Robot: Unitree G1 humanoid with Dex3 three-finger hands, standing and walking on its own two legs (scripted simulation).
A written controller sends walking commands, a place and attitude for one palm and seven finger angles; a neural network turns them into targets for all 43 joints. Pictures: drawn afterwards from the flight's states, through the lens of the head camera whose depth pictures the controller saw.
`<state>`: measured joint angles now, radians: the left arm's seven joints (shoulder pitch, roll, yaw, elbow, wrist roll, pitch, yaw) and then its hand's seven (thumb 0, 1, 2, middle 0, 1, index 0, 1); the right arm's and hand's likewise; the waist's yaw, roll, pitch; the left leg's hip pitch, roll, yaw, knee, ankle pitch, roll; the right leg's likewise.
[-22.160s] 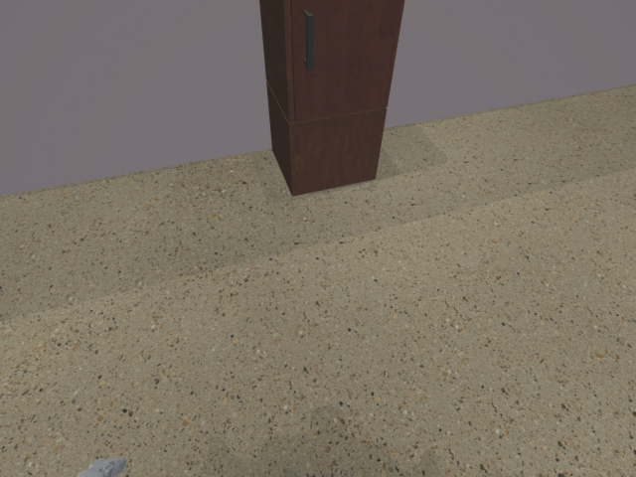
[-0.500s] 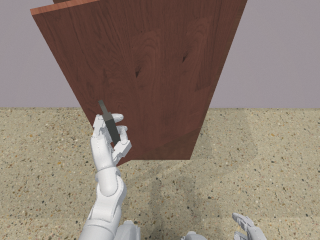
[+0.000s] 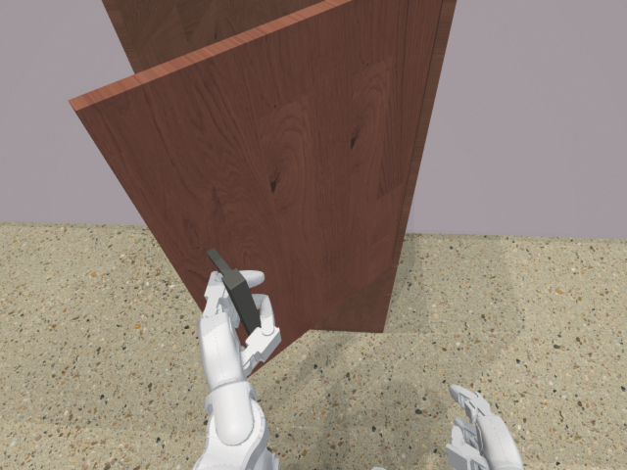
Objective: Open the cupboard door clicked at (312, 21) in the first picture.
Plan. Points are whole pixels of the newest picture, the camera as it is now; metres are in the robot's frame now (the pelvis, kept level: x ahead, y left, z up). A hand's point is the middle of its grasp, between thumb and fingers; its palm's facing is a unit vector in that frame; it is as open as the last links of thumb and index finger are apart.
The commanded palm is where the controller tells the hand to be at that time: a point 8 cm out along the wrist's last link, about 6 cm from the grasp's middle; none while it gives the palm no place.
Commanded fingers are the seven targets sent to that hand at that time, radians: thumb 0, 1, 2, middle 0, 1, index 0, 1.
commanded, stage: open thumb and fingers to let go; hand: left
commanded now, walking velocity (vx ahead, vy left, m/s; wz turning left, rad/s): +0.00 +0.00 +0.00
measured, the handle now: (239, 303) +0.32 +0.11 +0.04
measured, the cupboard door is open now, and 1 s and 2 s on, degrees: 43 43 43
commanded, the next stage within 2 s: slide the hand sideways off the handle in 0.70 s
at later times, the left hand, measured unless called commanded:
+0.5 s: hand (268, 321) +0.30 +0.07 +0.04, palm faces +0.30 -0.95 -0.02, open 13.6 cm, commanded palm +0.25 +0.12 +0.04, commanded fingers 0.00 -0.50 0.30 -0.22 -0.70 -0.22 -0.70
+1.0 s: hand (255, 347) +0.26 +0.08 +0.04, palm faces -0.20 -0.98 -0.01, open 15.9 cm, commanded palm +0.24 +0.12 +0.04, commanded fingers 0.00 -0.50 0.30 -0.15 -0.30 -0.15 -0.30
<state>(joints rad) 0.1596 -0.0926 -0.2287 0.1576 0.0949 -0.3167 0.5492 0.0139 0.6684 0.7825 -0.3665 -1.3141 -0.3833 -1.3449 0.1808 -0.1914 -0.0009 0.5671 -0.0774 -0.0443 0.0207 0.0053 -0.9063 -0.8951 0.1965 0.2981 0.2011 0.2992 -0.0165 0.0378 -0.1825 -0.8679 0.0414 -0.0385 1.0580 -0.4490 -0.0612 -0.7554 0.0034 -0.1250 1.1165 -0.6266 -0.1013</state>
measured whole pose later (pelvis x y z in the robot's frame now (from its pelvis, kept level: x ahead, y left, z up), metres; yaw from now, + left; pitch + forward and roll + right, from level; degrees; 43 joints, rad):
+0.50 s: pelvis -0.01 +0.01 +0.00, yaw -3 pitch +16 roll +2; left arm 0.08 -0.11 -0.17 0.24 0.07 -0.38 0.55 -0.01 -0.41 0.34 -0.30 -1.09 -0.31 -1.09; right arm 0.20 -0.20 -0.03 0.60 -0.08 -0.02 -0.01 0.01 -0.91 -0.90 0.19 0.30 0.20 0.30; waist -0.01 0.04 -0.18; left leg -0.90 0.00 -0.07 1.07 -0.45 -0.05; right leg -0.82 0.02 -0.06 1.14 -0.60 -0.08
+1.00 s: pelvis -0.03 +0.07 -0.01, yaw -5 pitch +14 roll -1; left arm 0.05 0.03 -0.27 0.22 -0.01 -0.39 0.17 -0.02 -0.50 0.30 -0.25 -0.39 -0.20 -0.40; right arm 0.20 -0.20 0.01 0.51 -0.02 -0.01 0.01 0.01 -0.91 -0.89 0.20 0.30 0.20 0.30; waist -0.01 0.06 -0.14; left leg -0.93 -0.01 -0.05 1.15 -0.46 -0.01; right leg -0.82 0.01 -0.04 1.15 -0.58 -0.02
